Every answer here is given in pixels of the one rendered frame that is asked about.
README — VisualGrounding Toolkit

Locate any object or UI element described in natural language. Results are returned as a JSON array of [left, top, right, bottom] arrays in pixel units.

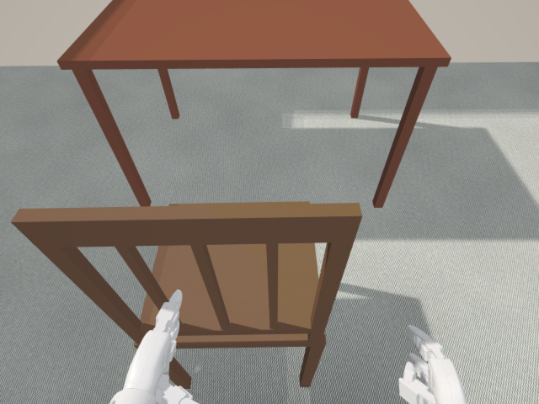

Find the table
[[57, 0, 451, 208]]

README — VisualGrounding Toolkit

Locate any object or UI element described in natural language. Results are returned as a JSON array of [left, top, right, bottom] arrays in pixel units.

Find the robot left hand
[[123, 290, 199, 404]]

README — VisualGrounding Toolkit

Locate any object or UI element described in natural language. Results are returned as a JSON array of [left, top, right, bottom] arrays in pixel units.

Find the chair
[[11, 201, 362, 389]]

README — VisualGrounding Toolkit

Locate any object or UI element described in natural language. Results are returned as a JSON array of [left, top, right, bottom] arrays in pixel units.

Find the robot right hand
[[399, 325, 467, 404]]

